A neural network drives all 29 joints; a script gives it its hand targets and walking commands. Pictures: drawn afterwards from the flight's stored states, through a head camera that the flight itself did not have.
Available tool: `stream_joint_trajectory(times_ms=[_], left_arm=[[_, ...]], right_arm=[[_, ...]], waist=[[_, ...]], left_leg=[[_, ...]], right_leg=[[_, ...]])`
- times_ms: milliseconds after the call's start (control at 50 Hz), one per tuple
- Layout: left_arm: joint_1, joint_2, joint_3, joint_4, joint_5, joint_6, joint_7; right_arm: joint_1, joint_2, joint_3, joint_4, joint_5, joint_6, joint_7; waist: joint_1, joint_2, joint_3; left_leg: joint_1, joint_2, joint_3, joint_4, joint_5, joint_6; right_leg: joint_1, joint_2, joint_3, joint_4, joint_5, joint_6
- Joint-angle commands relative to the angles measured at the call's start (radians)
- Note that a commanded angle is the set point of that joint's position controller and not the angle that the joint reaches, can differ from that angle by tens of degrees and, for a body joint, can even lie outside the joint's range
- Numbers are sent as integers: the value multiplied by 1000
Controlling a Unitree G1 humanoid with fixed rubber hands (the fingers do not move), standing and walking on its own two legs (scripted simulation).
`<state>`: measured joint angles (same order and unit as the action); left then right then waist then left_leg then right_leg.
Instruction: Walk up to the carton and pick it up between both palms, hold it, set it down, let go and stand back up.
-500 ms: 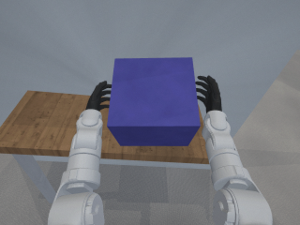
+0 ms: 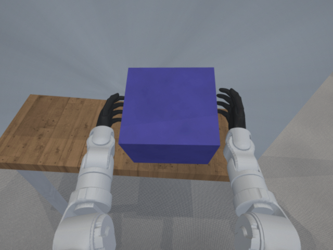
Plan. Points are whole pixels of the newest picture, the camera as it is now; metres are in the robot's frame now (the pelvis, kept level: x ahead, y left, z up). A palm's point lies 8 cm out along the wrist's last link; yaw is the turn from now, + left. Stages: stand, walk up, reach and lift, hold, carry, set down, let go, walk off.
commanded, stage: set down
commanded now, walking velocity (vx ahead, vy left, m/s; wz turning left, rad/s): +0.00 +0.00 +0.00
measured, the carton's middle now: (170, 119) +0.45 +0.02 +0.04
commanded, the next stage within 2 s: none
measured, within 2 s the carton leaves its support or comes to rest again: neither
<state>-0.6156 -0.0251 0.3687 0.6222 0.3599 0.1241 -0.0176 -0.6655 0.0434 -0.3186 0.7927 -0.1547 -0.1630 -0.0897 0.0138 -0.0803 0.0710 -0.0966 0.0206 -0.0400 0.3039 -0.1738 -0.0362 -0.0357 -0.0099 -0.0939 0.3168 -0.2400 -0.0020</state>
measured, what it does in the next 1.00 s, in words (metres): stands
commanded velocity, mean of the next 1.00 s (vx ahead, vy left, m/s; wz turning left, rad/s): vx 0.00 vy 0.00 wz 0.00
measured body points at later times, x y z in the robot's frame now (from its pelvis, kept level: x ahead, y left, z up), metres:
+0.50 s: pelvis +0.00 +0.00 +0.00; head +0.04 +0.03 +0.45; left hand +0.40 +0.18 +0.05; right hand +0.41 -0.14 +0.09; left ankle +0.00 +0.14 -0.75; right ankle -0.05 -0.10 -0.75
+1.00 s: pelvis +0.01 +0.00 +0.00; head +0.05 +0.03 +0.45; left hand +0.40 +0.17 +0.04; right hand +0.42 -0.14 +0.08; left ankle +0.00 +0.14 -0.75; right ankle -0.05 -0.10 -0.75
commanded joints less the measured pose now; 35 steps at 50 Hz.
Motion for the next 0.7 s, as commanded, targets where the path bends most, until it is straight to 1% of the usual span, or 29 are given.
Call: stream_joint_trajectory(times_ms=[0, 40, 60, 80, 140, 160, 180, 200, 220, 240, 280, 300, 320, 340, 360, 380, 400, 480, 520, 540, 560, 640, 660, 680], left_arm=[[-525, -463, -192, -85, -38, -122, -122], [-542, -462, -194, -91, -39, -134, -119], [-560, -471, -203, -99, -46, -145, -116], [-572, -481, -206, -96, -50, -155, -112], [-613, -483, -209, -83, -52, -183, -98], [-607, -487, -209, -69, -52, -190, -95], [-602, -481, -206, -50, -56, -196, -93], [-606, -475, -192, -36, -49, -205, -94], [-621, -478, -198, -42, -55, -219, -92], [-618, -474, -186, -23, -51, -224, -90], [-628, -456, -167, 8, -52, -234, -95], [-633, -452, -160, 22, -53, -240, -98], [-637, -444, -151, 34, -53, -244, -100], [-628, -433, -122, 55, -38, -245, -103], [-628, -440, -130, 57, -40, -246, -105], [-628, -437, -126, 59, -36, -250, -105], [-629, -439, -116, 71, -33, -253, -105], [-649, -440, -118, 71, -35, -271, -100], [-647, -448, -121, 75, -28, -283, -95], [-651, -449, -128, 68, -31, -291, -94], [-624, -453, -120, 87, -23, -290, -92], [-608, -452, -119, 104, -20, -306, -91], [-593, -453, -106, 113, -14, -309, -90], [-593, -447, -100, 124, -11, -310, -92]], right_arm=[[-407, 501, 271, 100, -125, -35, 147], [-414, 507, 261, 101, -135, -41, 146], [-423, 510, 255, 93, -139, -48, 148], [-437, 514, 254, 93, -143, -56, 150], [-451, 525, 226, 108, -163, -78, 155], [-455, 526, 226, 101, -165, -85, 157], [-451, 528, 221, 104, -168, -85, 158], [-457, 531, 217, 106, -172, -87, 158], [-461, 541, 216, 109, -179, -95, 157], [-462, 539, 208, 124, -182, -95, 158], [-460, 542, 192, 143, -194, -86, 157], [-464, 547, 190, 141, -195, -84, 159], [-463, 542, 182, 153, -198, -78, 159], [-461, 547, 184, 160, -200, -71, 160], [-463, 539, 174, 162, -200, -71, 161], [-457, 540, 172, 167, -204, -69, 161], [-461, 541, 164, 170, -207, -69, 163], [-455, 550, 152, 187, -217, -73, 163], [-457, 551, 147, 190, -220, -83, 164], [-449, 556, 147, 195, -223, -87, 162], [-447, 557, 151, 197, -220, -87, 162], [-440, 565, 150, 203, -232, -102, 159], [-445, 567, 158, 200, -232, -105, 160], [-441, 566, 154, 208, -233, -103, 159]], waist=[[51, 83, -487], [47, 84, -501], [46, 97, -529], [53, 98, -551], [52, 118, -598], [57, 110, -598], [56, 103, -607], [63, 101, -608], [57, 99, -629], [67, 96, -615], [57, 71, -587], [62, 63, -583], [58, 58, -566], [73, 50, -541], [62, 52, -535], [64, 57, -539], [67, 58, -541], [56, 68, -564], [57, 74, -583], [50, 82, -600], [58, 79, -591], [58, 79, -611], [72, 72, -601], [66, 72, -593]], left_leg=[[-22, -27, 172, -7, 407, 8], [-35, -26, 176, -3, 406, 6], [-25, -24, 176, 4, 418, 2], [-22, -23, 177, 12, 436, 0], [-10, -18, 179, 28, 468, -4], [-28, -19, 183, 27, 453, -3], [-44, -18, 185, 23, 435, -1], [-63, -20, 188, 18, 419, 0], [-71, -18, 186, 20, 417, 3], [-83, -17, 188, 14, 410, 2], [-125, -20, 191, -1, 349, 13], [-139, -20, 193, -7, 333, 17], [-151, -20, 194, -15, 312, 20], [-166, -22, 197, -22, 296, 26], [-166, -20, 192, -23, 296, 25], [-171, -19, 192, -24, 293, 25], [-169, -18, 193, -24, 291, 25], [-161, -15, 188, -12, 322, 20], [-151, -13, 186, 0, 358, 15], [-142, -12, 184, 8, 375, 11], [-135, -11, 185, 9, 380, 14], [-148, -12, 182, 16, 394, 11], [-144, -10, 181, 17, 411, 14], [-157, -13, 183, 13, 394, 16]], right_leg=[[201, 5, 33, 43, 669, 72], [205, 6, 33, 44, 664, 68], [184, 8, 32, 45, 647, 64], [162, 9, 30, 47, 647, 62], [112, 13, 22, 38, 606, 51], [125, 14, 26, 39, 611, 49], [141, 13, 27, 38, 617, 48], [155, 9, 32, 48, 632, 52], [158, 7, 35, 55, 645, 53], [164, 6, 34, 53, 637, 52], [188, -2, 41, 60, 641, 60], [201, -4, 48, 64, 639, 62], [204, -6, 49, 63, 627, 61], [213, -11, 56, 69, 633, 66], [212, -10, 54, 69, 623, 66], [213, -11, 53, 72, 630, 69], [210, -9, 53, 68, 610, 67], [196, -8, 52, 75, 625, 64], [181, -3, 51, 76, 630, 61], [172, -2, 48, 80, 637, 59], [169, -2, 51, 78, 639, 59], [174, -6, 51, 87, 680, 62], [165, -6, 52, 88, 689, 64], [174, -10, 56, 85, 686, 63]])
